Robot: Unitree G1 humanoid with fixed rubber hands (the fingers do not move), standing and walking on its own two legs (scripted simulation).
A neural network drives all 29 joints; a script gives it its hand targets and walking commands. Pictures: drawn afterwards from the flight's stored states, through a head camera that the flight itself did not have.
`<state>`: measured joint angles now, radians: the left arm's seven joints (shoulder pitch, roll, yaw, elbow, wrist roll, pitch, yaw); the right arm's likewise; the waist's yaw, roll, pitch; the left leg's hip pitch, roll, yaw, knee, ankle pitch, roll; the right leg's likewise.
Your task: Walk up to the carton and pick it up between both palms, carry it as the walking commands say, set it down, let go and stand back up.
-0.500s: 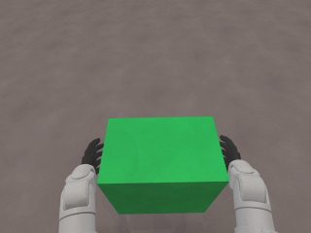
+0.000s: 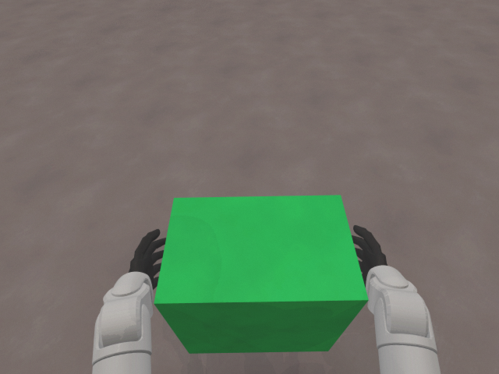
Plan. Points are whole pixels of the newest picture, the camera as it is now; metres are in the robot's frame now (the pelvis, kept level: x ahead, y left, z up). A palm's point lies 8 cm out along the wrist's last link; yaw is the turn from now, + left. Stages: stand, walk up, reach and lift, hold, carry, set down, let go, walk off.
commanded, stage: hold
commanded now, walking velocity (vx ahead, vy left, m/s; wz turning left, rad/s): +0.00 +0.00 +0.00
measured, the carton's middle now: (258, 281) +0.29 +0.00 -0.03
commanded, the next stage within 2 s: carry in 0.36 s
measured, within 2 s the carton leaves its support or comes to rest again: neither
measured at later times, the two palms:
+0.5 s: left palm (141, 274) +0.27 +0.18 +0.04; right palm (374, 264) +0.27 -0.18 +0.05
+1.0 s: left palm (132, 347) +0.15 +0.16 +0.07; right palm (382, 269) +0.25 -0.18 +0.06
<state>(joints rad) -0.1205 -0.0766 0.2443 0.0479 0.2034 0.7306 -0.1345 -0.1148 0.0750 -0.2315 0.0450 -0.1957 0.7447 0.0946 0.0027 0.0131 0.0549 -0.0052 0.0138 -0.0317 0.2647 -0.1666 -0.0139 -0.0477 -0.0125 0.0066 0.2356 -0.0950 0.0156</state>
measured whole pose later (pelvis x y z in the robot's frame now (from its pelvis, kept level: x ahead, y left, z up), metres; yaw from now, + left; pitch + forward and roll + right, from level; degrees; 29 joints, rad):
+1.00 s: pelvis -0.01 -0.06 -0.02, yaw +16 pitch +5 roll -1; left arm 0.07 -0.13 0.19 -0.53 -0.01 1.17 0.03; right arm 0.09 0.07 -0.20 -0.56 0.02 1.19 -0.04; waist 0.01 0.05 -0.15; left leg -0.55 0.04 -0.04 0.90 -0.44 -0.03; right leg -0.38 -0.01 -0.17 0.57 -0.26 -0.04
